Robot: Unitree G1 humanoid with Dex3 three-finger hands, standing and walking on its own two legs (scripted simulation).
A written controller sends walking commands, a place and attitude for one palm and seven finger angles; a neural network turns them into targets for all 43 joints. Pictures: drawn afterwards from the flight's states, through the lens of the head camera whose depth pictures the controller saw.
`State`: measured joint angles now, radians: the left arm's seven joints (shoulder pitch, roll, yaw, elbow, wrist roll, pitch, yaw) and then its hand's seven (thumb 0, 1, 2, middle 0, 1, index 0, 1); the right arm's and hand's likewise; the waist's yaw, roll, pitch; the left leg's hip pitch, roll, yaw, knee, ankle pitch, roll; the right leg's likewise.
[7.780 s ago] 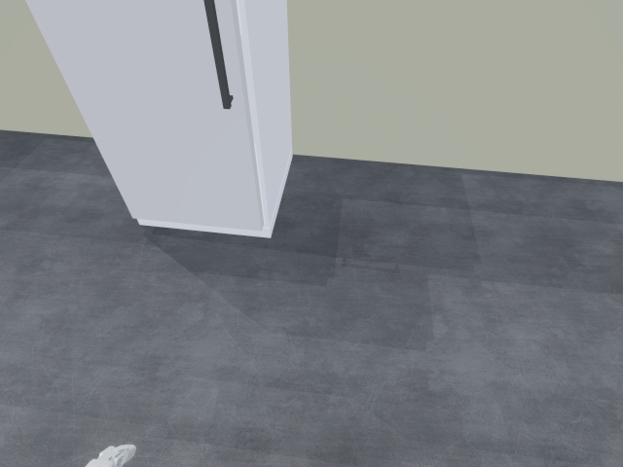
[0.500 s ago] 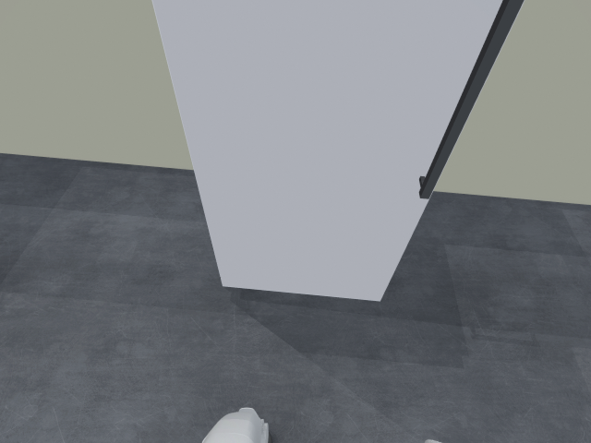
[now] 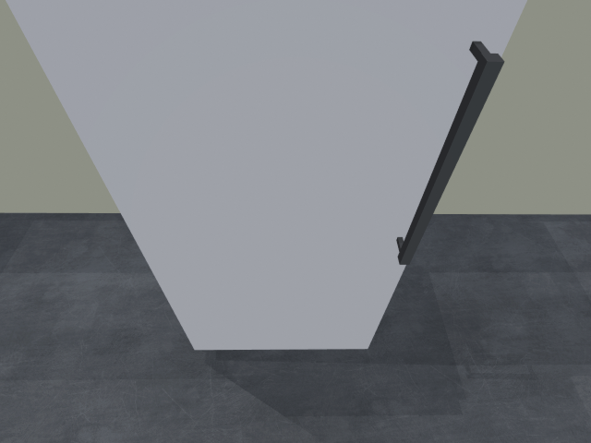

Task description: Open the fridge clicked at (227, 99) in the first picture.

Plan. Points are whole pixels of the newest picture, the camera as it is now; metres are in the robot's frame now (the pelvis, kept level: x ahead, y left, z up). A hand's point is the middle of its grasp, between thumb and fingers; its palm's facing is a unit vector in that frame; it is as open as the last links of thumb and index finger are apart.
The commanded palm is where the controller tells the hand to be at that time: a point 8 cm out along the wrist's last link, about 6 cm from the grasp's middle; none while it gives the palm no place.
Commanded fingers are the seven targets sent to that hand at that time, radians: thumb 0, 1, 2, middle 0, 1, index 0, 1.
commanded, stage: come to a stop and stand still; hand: right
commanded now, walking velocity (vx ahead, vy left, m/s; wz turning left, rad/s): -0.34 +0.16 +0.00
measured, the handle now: (432, 178) +0.47 -0.20 +0.10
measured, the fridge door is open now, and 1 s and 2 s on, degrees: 0 0 0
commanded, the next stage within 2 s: look again from close up in 1.42 s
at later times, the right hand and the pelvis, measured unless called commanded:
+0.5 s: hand out of the picture -0.01 -0.15 -0.16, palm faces +0.04 +0.96 -0.29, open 7.3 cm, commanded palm none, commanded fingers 0.00 -0.90 -0.90 0.20 0.30 0.20 0.30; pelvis -0.06 +0.05 -0.01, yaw +1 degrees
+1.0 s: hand out of the picture -0.11 -0.16 -0.18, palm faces +0.09 +0.98 -0.19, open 7.3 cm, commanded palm none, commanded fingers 0.00 -0.90 -0.90 0.20 0.30 0.20 0.30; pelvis -0.06 +0.01 +0.00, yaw +1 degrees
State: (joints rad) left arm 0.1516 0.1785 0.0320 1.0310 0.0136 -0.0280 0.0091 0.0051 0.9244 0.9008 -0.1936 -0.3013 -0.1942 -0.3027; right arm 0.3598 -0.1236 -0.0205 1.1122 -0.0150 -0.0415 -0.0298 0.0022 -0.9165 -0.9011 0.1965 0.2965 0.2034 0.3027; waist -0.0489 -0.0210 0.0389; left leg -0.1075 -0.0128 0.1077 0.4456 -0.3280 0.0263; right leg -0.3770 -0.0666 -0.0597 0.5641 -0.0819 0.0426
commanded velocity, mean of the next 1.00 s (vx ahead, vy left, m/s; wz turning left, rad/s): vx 0.02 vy -0.04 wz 0.00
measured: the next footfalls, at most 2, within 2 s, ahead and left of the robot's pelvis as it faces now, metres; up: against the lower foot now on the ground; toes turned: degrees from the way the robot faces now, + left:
left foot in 0.44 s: -0.01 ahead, +0.12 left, +0.00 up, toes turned +4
right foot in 0.96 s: -0.04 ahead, -0.11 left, +0.00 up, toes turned -2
